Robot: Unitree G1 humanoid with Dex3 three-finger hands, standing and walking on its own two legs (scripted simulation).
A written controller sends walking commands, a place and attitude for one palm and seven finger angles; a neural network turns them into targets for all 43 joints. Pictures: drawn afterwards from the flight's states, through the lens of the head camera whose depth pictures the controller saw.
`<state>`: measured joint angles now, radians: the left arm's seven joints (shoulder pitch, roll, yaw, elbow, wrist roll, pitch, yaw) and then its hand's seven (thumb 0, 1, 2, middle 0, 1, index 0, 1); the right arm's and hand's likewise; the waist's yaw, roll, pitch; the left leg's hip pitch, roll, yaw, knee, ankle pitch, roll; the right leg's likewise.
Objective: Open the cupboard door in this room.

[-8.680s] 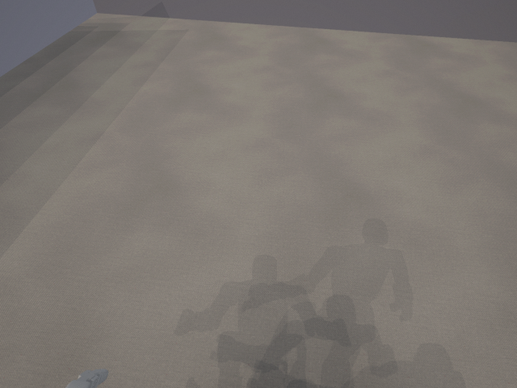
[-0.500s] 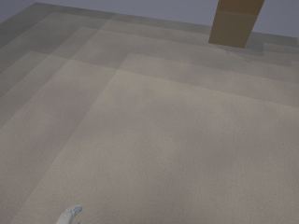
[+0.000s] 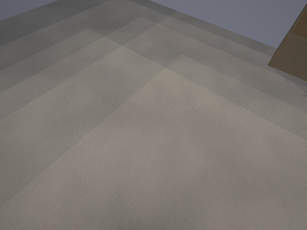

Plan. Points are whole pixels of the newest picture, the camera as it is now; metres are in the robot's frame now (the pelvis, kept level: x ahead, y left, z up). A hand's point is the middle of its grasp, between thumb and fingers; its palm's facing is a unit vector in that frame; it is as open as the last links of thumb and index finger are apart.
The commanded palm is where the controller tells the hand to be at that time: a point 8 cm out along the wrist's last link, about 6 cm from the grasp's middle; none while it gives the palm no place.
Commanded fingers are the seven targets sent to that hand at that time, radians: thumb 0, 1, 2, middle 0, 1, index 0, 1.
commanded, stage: stand and wait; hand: left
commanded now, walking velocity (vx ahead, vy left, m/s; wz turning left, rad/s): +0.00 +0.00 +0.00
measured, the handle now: out of the picture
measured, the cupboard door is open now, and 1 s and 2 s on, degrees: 0 0 0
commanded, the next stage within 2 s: turn or walk to find it in 0.14 s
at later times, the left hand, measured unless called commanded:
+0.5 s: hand out of the picture +0.04 +0.17 -0.15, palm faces +0.05 -0.97 -0.24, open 7.4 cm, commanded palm none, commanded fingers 0.00 0.90 0.90 -0.20 -0.30 -0.20 -0.30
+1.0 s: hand out of the picture -0.04 +0.16 -0.17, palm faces +0.14 -0.97 -0.19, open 7.4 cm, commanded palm none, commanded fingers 0.00 0.90 0.90 -0.20 -0.30 -0.20 -0.30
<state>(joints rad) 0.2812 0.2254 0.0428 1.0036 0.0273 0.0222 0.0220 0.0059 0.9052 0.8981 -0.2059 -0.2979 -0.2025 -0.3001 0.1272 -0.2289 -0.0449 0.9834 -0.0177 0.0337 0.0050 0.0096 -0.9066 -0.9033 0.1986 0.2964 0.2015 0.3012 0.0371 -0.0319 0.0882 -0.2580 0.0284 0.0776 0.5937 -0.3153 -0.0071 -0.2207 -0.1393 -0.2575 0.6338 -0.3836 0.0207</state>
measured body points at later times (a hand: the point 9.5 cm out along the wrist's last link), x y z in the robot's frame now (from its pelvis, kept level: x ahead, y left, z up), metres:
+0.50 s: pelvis -0.01 -0.01 +0.01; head -0.01 -0.03 +0.46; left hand +0.03 +0.22 -0.13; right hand +0.03 -0.25 -0.15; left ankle -0.01 +0.11 -0.72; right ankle +0.00 -0.13 -0.73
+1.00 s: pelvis -0.03 -0.01 +0.01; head -0.01 -0.01 +0.46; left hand -0.04 +0.22 -0.15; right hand -0.02 -0.22 -0.15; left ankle -0.03 +0.12 -0.73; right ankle +0.00 -0.13 -0.73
